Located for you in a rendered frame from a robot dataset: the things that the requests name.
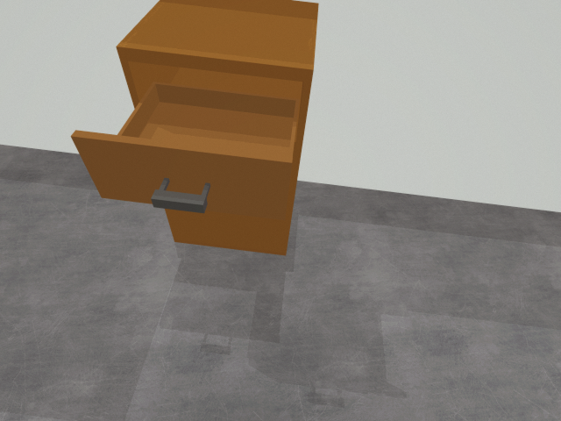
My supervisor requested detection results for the drawer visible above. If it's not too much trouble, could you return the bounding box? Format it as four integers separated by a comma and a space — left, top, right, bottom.
71, 82, 300, 220

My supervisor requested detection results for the cabinet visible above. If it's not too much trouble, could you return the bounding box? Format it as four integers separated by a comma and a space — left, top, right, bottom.
116, 0, 319, 255

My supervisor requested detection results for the handle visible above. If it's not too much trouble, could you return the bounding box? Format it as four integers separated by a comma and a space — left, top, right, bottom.
151, 178, 210, 213

